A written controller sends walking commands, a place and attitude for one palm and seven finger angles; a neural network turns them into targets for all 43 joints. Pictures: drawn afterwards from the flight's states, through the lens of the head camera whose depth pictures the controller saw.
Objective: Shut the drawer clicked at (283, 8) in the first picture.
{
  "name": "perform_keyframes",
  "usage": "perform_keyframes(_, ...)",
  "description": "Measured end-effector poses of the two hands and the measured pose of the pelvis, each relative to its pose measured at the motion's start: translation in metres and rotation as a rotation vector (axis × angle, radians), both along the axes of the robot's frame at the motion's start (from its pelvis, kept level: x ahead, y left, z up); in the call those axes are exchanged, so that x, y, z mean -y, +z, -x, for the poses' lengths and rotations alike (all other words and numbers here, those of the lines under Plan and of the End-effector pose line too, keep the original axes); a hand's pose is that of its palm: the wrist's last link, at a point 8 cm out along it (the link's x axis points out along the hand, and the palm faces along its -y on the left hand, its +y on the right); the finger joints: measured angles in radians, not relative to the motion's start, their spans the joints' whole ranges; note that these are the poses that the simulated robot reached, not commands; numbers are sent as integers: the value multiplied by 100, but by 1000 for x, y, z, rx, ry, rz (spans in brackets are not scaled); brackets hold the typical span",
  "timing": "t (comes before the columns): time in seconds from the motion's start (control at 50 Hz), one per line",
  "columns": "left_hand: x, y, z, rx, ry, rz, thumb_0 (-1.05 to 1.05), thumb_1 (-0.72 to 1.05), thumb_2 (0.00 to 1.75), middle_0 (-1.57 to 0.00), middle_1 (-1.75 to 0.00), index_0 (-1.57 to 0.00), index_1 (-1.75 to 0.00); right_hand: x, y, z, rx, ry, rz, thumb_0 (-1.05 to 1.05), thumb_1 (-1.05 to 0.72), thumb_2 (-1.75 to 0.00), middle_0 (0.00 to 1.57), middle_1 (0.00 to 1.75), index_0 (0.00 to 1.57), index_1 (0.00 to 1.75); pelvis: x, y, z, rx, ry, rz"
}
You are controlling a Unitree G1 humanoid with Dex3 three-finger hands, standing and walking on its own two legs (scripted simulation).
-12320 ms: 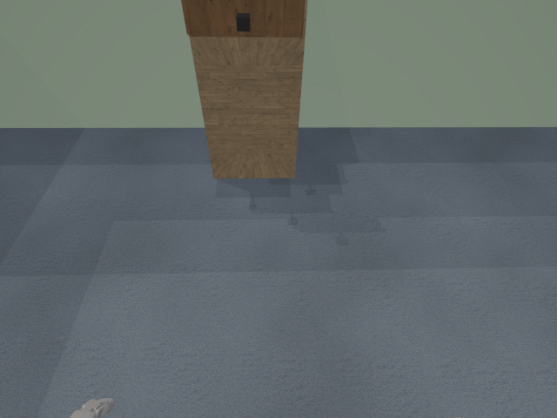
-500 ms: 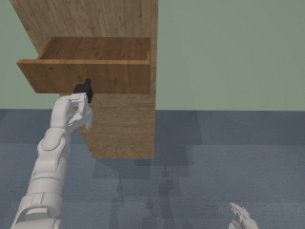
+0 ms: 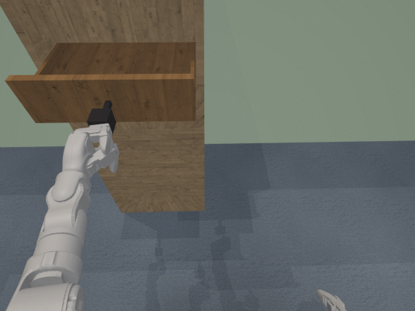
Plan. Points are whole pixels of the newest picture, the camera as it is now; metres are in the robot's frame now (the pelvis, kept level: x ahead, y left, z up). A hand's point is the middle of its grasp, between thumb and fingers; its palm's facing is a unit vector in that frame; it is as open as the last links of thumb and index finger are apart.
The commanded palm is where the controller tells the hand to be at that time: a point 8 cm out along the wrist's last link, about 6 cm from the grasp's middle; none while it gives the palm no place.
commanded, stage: bring the fist close to the handle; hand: left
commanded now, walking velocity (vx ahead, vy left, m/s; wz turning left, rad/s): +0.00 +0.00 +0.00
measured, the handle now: (104, 115) +0.49 +0.24 +0.10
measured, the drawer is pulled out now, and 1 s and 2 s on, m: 0.15 0.09 0.00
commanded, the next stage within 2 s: push the drawer shut in 0.02 s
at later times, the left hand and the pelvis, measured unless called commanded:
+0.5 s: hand (113, 144) +0.41 +0.20 +0.10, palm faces +0.04 -1.00 -0.03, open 3.3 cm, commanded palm +0.41 +0.25 +0.10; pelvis -0.01 +0.00 -0.01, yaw +1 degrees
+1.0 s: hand (118, 127) +0.46 +0.20 +0.10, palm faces +0.04 -1.00 -0.03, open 3.4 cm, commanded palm +0.47 +0.25 +0.10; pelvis -0.02 +0.00 -0.02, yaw +1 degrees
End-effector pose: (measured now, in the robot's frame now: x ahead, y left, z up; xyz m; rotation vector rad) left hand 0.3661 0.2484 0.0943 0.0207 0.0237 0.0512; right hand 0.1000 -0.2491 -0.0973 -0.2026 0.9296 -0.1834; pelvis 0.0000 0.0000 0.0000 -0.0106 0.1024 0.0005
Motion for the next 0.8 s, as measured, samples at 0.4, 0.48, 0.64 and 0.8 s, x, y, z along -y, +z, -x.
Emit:
perform_keyframes(0.4, -4, 2, -15, 21, -4, -3, 4, 87, 93, -140, -160, -140, -160, 4, -7, 3, -34, 22, 18, 1, -90, -89, 20, 30, 21, 30, 4, -4, 5, -24, 18, 7)
perform_keyframes(0.48, -5, 2, -17, 26, -6, -5, 4, 84, 95, -140, -160, -140, -160, 4, -12, 12, -73, 21, 18, 1, -90, -89, 20, 30, 21, 30, 4, -6, 7, -28, 25, 9)
perform_keyframes(0.64, -9, 3, -29, 6, -9, -8, 4, 79, 97, -140, -160, -140, -160, 5, -18, 34, -119, 6, 25, 1, -90, -89, 20, 30, 21, 30, 3, -8, 14, -39, 32, 15)
perform_keyframes(0.8, -7, 5, -44, 7, -7, -8, 6, 82, 98, -140, -160, -140, -160, 9, -21, 63, -166, -20, 41, 1, -90, -89, 20, 30, 21, 30, 1, -12, 22, -65, 30, 20)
